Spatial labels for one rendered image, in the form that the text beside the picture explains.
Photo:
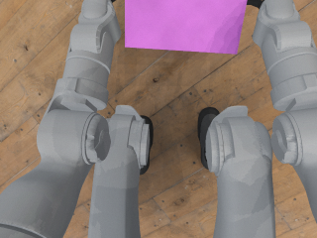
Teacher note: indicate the robot left shin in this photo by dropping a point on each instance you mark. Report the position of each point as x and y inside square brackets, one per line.
[126, 110]

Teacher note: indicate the left robot forearm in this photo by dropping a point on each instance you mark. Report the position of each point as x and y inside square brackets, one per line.
[83, 86]

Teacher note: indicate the right robot forearm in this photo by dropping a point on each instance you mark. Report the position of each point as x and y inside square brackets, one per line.
[289, 54]

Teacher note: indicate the left robot upper arm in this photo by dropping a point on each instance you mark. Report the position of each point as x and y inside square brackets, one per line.
[41, 203]

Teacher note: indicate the carton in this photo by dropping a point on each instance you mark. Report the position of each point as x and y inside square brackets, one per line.
[202, 26]

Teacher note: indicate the right robot upper arm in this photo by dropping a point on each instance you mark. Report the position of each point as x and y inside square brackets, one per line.
[294, 141]

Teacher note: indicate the right robot thigh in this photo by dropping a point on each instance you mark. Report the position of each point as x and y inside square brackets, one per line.
[245, 197]

